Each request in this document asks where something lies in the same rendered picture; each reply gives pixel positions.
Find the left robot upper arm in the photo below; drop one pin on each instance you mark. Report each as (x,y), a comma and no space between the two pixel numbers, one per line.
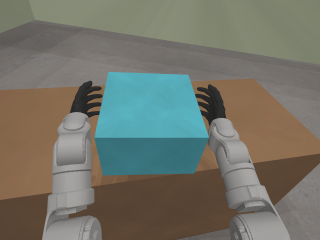
(75,228)

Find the robot left forearm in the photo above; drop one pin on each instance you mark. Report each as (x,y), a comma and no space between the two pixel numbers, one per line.
(72,188)

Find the robot right forearm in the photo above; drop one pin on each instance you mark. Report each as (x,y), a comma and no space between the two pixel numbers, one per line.
(243,189)

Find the right robot upper arm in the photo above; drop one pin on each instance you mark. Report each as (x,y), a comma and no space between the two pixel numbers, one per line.
(257,226)

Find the carton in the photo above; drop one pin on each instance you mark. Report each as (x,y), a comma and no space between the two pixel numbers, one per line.
(149,124)

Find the robot right hand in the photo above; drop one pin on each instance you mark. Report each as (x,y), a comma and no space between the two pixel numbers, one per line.
(215,106)

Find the pedestal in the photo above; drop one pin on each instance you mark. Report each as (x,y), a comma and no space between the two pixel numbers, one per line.
(145,206)

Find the robot left hand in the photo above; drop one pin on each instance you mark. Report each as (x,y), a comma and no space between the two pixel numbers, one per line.
(82,98)

